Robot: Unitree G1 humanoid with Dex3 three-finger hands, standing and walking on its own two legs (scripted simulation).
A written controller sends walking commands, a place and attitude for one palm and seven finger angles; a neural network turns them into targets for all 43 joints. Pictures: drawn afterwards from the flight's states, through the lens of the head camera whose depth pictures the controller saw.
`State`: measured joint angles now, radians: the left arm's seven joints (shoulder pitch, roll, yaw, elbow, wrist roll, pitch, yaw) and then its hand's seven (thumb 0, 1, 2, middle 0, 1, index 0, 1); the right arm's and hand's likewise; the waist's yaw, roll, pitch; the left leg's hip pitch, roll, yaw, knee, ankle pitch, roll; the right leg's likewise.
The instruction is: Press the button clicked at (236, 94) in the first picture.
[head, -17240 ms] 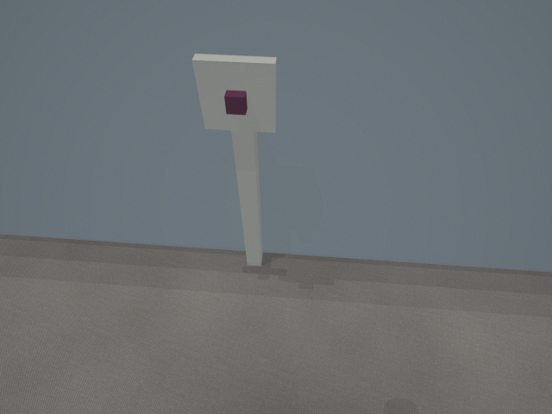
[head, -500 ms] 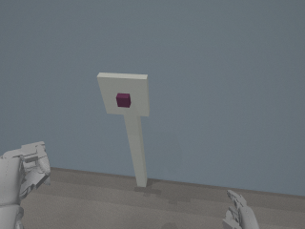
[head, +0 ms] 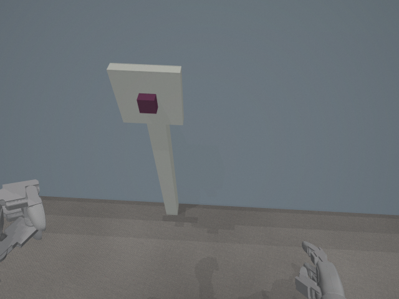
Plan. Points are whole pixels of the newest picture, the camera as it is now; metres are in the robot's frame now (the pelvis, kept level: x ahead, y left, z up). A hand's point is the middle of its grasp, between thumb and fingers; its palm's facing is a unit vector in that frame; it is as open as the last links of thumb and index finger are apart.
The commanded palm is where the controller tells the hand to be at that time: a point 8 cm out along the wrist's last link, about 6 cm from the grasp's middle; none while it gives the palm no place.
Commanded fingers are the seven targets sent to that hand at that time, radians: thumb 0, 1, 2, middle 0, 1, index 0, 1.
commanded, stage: step back with the hand held close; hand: left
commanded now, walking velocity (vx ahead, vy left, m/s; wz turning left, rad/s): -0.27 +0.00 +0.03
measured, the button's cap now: (148, 102) +0.57 +0.18 +0.05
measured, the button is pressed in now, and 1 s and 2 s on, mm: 0 0 0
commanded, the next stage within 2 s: stop stepping back and stand still in 1.02 s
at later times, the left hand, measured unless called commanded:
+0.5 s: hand out of the picture +0.13 +0.26 +0.16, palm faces +0.39 -0.78 -0.49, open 3.1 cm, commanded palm +0.05 +0.29 +0.18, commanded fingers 0.00 0.90 0.90 -1.30 -1.50 -1.30 -1.50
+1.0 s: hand out of the picture +0.06 +0.25 +0.17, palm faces +0.33 -0.85 -0.40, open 3.1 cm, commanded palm +0.00 +0.29 +0.18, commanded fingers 0.00 0.90 0.90 -1.30 -1.50 -1.30 -1.50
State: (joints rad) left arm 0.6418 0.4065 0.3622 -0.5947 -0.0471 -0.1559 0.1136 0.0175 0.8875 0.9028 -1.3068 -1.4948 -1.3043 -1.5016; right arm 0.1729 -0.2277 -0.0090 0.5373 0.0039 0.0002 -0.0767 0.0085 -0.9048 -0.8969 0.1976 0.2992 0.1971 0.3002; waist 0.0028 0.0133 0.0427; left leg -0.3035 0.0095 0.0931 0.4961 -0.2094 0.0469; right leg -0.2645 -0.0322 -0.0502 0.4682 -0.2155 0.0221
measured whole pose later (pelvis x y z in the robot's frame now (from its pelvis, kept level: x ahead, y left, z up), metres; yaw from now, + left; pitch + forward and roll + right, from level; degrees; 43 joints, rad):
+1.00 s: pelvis -0.13 +0.02 +0.01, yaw -1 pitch +4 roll -5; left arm 0.62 0.41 0.38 -0.67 -0.04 -0.26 0.13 0.02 0.89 0.90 -1.31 -1.50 -1.31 -1.50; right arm 0.17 -0.15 0.01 0.61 -0.04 -0.15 -0.03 0.01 -0.90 -0.90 0.20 0.30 0.20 0.30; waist 0.02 -0.01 -0.01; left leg -0.44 0.05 0.02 0.40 -0.04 0.06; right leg -0.33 0.07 0.00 0.82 -0.51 0.02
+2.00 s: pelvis -0.26 +0.00 -0.01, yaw +2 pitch +0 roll +0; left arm 0.49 0.37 0.24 -0.31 0.03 -0.17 0.08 0.01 0.89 0.90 -1.30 -1.49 -1.30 -1.50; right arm 0.24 -0.19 0.01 0.70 -0.02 -0.12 -0.01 0.01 -0.90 -0.90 0.20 0.30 0.20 0.30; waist 0.00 0.03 -0.05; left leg -0.39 0.00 0.02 0.69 -0.31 0.00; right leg -0.28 0.01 -0.08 0.60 -0.30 -0.04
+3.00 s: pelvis -0.27 +0.02 +0.00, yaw +2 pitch -2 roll +0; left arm 0.29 0.11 0.01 1.14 0.02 0.00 0.03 0.01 0.91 0.90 -0.20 -0.30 -0.20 -0.31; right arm 0.33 -0.10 -0.01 1.12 -0.02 0.01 -0.03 0.00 -0.91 -0.90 0.20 0.30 0.19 0.30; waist -0.01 0.01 0.04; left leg -0.23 0.01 0.06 0.44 -0.19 0.02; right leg -0.20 -0.02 -0.07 0.45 -0.22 -0.01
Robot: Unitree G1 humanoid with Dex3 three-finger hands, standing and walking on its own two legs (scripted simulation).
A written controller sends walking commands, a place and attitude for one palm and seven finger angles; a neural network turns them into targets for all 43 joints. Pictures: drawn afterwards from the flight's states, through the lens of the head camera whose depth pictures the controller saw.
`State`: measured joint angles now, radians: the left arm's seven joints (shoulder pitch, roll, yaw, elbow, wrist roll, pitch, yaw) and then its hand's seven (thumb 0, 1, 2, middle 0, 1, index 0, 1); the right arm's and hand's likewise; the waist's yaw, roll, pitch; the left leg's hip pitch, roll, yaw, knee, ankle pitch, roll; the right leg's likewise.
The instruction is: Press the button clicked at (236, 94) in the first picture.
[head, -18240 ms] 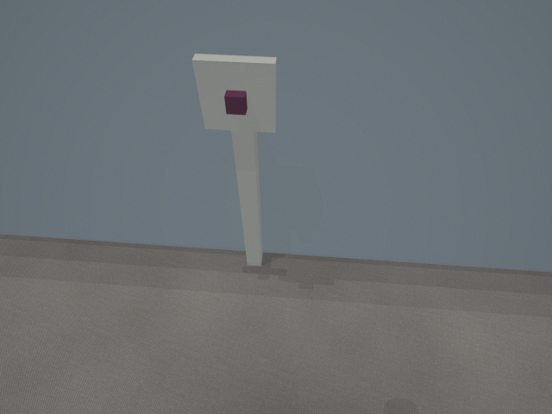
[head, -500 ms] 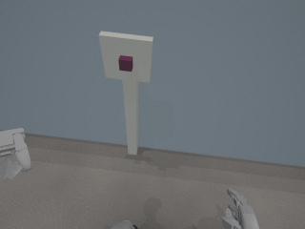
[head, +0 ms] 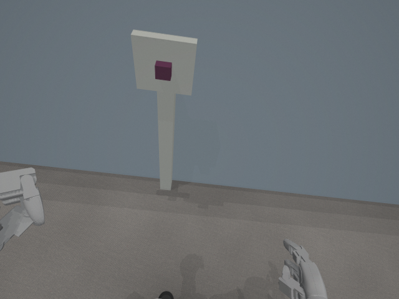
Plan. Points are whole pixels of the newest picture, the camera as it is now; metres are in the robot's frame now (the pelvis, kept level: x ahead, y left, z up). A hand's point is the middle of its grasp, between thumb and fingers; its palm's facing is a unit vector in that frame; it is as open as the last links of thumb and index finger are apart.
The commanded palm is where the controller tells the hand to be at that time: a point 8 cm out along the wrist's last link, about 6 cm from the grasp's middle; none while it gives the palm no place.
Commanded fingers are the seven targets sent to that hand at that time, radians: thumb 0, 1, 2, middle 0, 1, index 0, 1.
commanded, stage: step back with the hand held close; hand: left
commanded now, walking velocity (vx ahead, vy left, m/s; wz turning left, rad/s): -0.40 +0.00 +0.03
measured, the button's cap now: (163, 70) +0.70 +0.17 +0.04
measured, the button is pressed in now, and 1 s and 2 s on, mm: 0 0 0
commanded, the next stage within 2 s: stop stepping back and stand still in 0.02 s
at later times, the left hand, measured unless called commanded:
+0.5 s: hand out of the picture +0.09 +0.23 +0.15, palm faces +0.35 -0.84 -0.42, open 3.1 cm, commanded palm +0.03 +0.27 +0.17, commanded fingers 0.00 0.90 0.90 -1.30 -1.50 -1.30 -1.50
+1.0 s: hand out of the picture +0.07 +0.22 +0.11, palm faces +0.30 -0.83 -0.48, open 3.1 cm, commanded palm none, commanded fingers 0.00 0.90 0.90 -1.15 -1.34 -1.15 -1.34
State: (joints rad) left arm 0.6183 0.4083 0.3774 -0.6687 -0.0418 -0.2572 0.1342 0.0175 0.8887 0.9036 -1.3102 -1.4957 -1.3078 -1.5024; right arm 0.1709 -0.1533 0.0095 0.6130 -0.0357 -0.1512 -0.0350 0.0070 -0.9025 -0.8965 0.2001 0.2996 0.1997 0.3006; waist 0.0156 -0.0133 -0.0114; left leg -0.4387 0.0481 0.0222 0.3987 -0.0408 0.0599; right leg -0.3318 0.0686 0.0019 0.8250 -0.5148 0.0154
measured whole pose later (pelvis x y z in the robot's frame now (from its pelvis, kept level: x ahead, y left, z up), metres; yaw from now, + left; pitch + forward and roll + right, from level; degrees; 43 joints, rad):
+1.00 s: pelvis -0.13 -0.02 -0.02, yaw +3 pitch +0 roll +0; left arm 0.49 0.37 0.24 -0.31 0.03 -0.17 0.08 0.01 0.89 0.90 -1.30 -1.49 -1.30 -1.50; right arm 0.24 -0.19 0.01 0.70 -0.02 -0.12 -0.01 0.01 -0.90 -0.90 0.20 0.30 0.20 0.30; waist 0.00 0.03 -0.05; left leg -0.39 0.00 0.02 0.69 -0.31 0.00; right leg -0.28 0.01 -0.08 0.60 -0.30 -0.04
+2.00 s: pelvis -0.14 +0.00 +0.00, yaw +3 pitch -2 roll +0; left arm 0.29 0.11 0.01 1.14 0.02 0.00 0.03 0.01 0.91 0.90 -0.20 -0.30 -0.20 -0.31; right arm 0.33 -0.10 -0.01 1.12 -0.02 0.01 -0.03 0.00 -0.91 -0.90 0.20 0.30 0.19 0.30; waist -0.01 0.01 0.04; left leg -0.23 0.01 0.06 0.44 -0.19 0.02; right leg -0.20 -0.02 -0.07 0.45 -0.22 -0.01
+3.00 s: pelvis -0.12 +0.00 +0.00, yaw +3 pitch -1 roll +0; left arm 0.22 0.17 0.01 1.15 0.01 -0.02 0.02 0.01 0.91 0.90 -0.20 -0.30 -0.20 -0.30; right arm 0.24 -0.16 -0.01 1.14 -0.02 0.00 -0.03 0.00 -0.91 -0.90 0.20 0.30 0.20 0.30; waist -0.01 0.01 0.07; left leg -0.17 0.02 0.06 0.39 -0.20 0.01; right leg -0.14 -0.01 -0.07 0.39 -0.22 -0.02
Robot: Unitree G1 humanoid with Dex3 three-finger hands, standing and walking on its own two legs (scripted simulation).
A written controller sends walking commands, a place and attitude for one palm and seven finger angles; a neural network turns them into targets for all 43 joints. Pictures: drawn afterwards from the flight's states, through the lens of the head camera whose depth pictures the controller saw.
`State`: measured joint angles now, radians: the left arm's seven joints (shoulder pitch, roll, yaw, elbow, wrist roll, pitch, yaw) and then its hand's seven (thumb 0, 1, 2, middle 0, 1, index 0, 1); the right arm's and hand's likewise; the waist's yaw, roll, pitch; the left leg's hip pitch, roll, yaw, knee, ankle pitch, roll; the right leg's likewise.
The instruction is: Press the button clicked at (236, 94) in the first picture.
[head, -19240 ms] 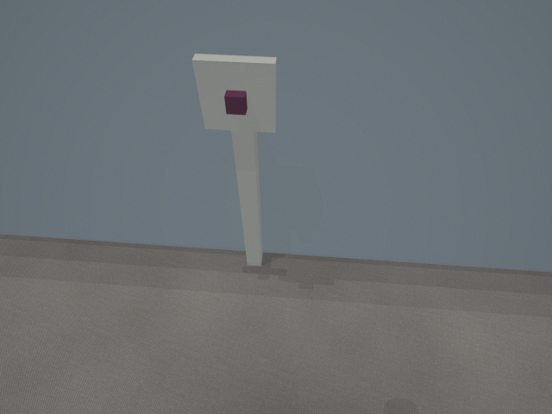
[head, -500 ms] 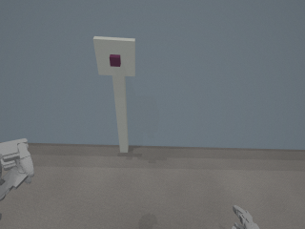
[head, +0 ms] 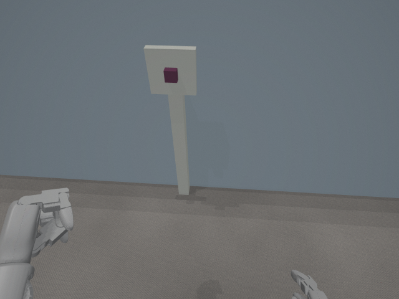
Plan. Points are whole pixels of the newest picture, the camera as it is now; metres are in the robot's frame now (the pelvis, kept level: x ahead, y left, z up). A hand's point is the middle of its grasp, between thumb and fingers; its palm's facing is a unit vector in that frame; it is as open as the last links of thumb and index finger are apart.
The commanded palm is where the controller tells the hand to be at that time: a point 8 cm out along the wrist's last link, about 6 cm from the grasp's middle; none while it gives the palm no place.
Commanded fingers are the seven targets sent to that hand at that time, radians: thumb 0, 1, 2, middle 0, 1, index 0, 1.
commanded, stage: let the arm hang, fingers relaxed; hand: left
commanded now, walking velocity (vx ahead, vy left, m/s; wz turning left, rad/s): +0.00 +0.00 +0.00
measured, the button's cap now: (171, 74) +0.84 +0.15 +0.06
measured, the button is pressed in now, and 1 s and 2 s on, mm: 0 0 0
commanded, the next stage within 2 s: stand and wait in 1.04 s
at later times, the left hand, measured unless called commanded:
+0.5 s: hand out of the picture -0.05 +0.21 -0.16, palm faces +0.04 -0.97 -0.23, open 5.3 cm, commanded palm none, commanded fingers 0.00 0.90 0.90 -0.24 -0.34 -0.24 -0.34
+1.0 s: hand out of the picture -0.02 +0.18 -0.16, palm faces +0.05 -0.99 -0.17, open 7.3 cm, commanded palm none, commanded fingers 0.00 0.90 0.90 -0.20 -0.30 -0.20 -0.30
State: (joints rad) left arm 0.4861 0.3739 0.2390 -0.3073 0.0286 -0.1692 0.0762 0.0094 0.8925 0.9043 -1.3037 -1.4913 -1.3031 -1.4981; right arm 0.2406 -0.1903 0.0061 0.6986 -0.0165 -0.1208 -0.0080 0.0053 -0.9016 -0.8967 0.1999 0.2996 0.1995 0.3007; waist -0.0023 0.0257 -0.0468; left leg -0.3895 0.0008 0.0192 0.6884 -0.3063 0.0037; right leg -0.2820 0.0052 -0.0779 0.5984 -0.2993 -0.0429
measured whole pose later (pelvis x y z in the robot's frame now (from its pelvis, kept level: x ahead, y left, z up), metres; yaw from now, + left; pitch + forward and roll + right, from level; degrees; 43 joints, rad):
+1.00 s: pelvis -0.01 +0.02 +0.01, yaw +0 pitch -2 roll +0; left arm 0.29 0.11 0.01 1.14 0.02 0.00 0.03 0.01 0.91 0.90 -0.20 -0.30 -0.20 -0.31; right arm 0.33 -0.10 -0.01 1.12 -0.02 0.01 -0.03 0.00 -0.91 -0.90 0.20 0.30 0.19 0.30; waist -0.01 0.01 0.04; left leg -0.23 0.01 0.06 0.44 -0.19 0.02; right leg -0.20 -0.02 -0.07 0.45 -0.22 -0.01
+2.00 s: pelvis +0.01 +0.01 +0.02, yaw +0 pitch -1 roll +0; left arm 0.22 0.17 0.01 1.15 0.01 -0.02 0.02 0.01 0.91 0.90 -0.20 -0.30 -0.20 -0.30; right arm 0.24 -0.16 -0.01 1.14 -0.02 0.00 -0.03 0.00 -0.91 -0.90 0.20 0.30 0.20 0.30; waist -0.01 0.01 0.07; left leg -0.17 0.02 0.06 0.39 -0.20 0.01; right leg -0.14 -0.01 -0.07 0.39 -0.22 -0.02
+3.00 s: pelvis +0.06 +0.00 +0.01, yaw -1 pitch -1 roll +0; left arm 0.29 0.16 0.04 1.16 0.02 -0.01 0.00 0.01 0.91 0.90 -0.20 -0.30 -0.20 -0.30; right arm 0.29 -0.15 -0.02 1.15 -0.03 0.00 -0.02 0.00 -0.91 -0.90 0.19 0.30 0.19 0.30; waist -0.01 0.00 0.04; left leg -0.17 0.05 0.06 0.53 -0.35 -0.01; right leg -0.13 0.02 -0.06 0.49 -0.35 -0.04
